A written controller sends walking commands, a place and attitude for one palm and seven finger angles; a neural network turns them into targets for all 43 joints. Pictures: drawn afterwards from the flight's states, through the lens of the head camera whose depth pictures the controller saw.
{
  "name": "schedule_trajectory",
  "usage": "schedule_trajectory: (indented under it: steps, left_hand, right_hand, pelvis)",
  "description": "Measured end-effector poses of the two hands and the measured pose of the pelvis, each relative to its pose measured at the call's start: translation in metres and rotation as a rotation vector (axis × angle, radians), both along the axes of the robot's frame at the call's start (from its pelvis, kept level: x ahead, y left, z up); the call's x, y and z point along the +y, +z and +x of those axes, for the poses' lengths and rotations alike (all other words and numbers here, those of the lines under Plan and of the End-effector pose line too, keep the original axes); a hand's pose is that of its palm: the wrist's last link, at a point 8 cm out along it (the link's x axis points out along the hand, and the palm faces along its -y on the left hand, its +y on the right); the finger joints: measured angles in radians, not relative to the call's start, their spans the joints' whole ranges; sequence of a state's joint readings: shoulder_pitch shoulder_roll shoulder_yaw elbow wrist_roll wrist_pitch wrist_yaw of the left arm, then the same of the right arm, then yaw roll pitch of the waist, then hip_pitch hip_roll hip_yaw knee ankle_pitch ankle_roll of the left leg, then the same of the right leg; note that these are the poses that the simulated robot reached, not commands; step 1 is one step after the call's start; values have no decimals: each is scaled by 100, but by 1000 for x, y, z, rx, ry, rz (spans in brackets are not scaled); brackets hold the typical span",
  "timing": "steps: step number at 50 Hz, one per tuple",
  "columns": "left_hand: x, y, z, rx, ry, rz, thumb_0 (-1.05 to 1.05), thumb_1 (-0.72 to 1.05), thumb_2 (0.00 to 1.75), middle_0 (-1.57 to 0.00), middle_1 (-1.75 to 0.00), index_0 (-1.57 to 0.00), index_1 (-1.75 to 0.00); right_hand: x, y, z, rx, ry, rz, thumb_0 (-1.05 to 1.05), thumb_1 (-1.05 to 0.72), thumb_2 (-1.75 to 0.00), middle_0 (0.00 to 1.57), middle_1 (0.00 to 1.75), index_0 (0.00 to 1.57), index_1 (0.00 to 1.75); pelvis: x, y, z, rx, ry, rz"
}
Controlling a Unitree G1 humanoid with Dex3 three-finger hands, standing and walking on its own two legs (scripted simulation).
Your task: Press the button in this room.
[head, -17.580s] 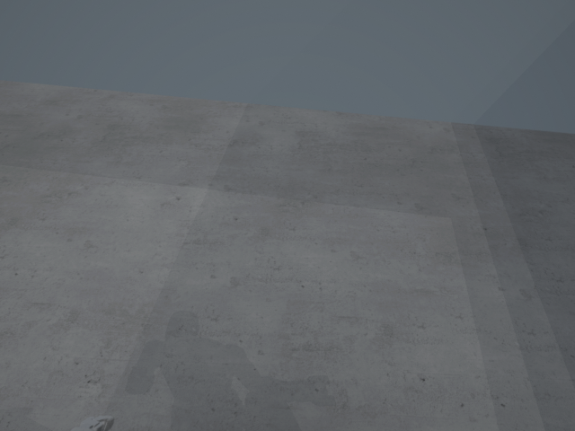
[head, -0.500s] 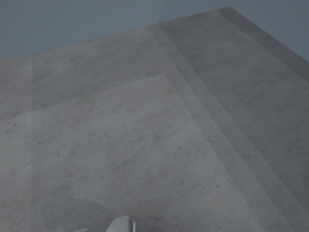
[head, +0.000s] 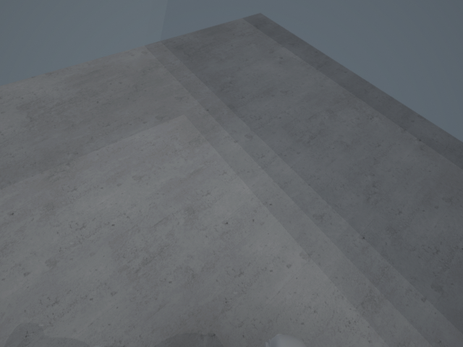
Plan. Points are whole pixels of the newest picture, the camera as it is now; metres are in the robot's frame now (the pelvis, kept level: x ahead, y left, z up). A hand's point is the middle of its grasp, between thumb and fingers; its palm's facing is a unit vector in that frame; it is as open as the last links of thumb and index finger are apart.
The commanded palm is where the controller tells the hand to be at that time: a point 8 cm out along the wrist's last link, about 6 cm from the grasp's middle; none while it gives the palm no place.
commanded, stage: turn or walk to find it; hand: left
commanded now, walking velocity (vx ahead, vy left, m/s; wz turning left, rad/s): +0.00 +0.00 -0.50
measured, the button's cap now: out of the picture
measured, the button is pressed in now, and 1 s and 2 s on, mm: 0 0 0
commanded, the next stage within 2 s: none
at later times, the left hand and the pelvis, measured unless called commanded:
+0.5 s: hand out of the picture +0.13 +0.12 -0.15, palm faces -0.22 -0.94 -0.25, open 7.4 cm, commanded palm none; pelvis +0.01 -0.05 +0.00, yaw -14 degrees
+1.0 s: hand (165, 320) +0.18 +0.14 -0.17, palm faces -0.46 -0.86 -0.22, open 7.4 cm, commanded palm none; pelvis +0.02 -0.02 +0.00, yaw -30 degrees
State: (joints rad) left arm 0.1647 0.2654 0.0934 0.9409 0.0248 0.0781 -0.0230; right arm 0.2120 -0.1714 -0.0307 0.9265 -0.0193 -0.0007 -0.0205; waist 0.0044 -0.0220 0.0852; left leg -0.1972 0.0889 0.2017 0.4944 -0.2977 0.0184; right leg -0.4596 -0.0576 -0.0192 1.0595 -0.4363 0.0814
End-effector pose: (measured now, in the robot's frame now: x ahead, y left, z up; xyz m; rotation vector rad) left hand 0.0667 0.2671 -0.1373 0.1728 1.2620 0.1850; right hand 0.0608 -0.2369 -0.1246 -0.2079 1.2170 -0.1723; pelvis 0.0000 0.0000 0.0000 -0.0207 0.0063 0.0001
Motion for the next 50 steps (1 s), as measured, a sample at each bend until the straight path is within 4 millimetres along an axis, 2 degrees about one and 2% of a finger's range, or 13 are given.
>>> schedule_trajectory:
  steps: [5,8,11,14,17,22,26,31,36,40,44,47,50]
  left_hand:
    - [-33,4,47,-49,-125,10,0,91,90,-20,-30,-20,-30]
    - [-58,5,75,-106,-198,30,0,91,90,-20,-30,-20,-30]
    - [-79,11,89,-149,-235,41,0,90,90,-20,-30,-20,-30]
    - [-93,19,89,-143,-247,44,0,90,90,-20,-30,-21,-30]
    - [-103,22,86,-120,-266,38,0,90,90,-20,-30,-21,-30]
    - [-107,19,76,-77,-284,23,0,90,90,-20,-30,-21,-30]
    - [-99,13,66,-33,-288,17,0,90,90,-21,-30,-21,-30]
    - [-77,2,58,25,-290,14,0,90,90,-21,-30,-21,-30]
    - [-50,-16,66,57,-305,6,0,90,90,-20,-30,-21,-30]
    - [-42,-12,82,57,-351,8,0,90,90,-20,-30,-21,-30]
    - [-46,-5,100,37,-401,4,0,90,90,-20,-30,-20,-30]
    - [-58,-1,115,31,-457,-1,0,91,90,-20,-30,-20,-30]
    - [-82,3,134,20,-527,-8,0,91,90,-20,-30,-20,-30]
  right_hand:
    - [-26,-17,-48,77,-124,20,0,-91,-90,21,30,21,30]
    - [-46,-34,-75,118,-188,36,0,-91,-90,21,30,21,30]
    - [-62,-41,-92,168,-228,35,0,-91,-90,21,30,21,30]
    - [-72,-35,-93,170,-245,32,1,-91,-90,20,30,20,30]
    - [-79,-28,-85,132,-254,32,1,-91,-90,20,30,20,30]
    - [-84,-19,-67,65,-265,23,1,-91,-90,20,30,20,30]
    - [-82,-14,-49,13,-272,9,0,-91,-90,20,30,20,30]
    - [-71,-5,-24,-60,-280,-16,0,-91,-90,20,30,20,30]
    - [-51,3,-16,-123,-293,-55,0,-91,-90,20,30,20,30]
    - [-35,9,-33,-109,-325,-56,0,-91,-90,21,30,21,30]
    - [-24,9,-59,-76,-387,-39,0,-91,-90,21,30,21,30]
    - [-17,6,-85,-49,-454,-19,0,-91,-90,21,30,21,30]
    - [-11,1,-118,-6,-532,3,0,-91,-90,21,30,21,30]
  pelvis:
    - [-16,-6,1,-2,-67,16]
    - [-32,-17,3,-3,-104,31]
    - [-42,-17,2,-10,-119,27]
    - [-50,-10,1,-10,-148,40]
    - [-55,-4,2,-8,-174,49]
    - [-56,0,4,-3,-218,51]
    - [-51,0,6,0,-256,44]
    - [-36,-3,10,8,-305,31]
    - [-17,-11,15,6,-356,19]
    - [-9,-5,17,-6,-404,4]
    - [-7,-1,18,-8,-448,0]
    - [-9,1,21,-6,-487,0]
    - [-17,2,23,-3,-529,5]
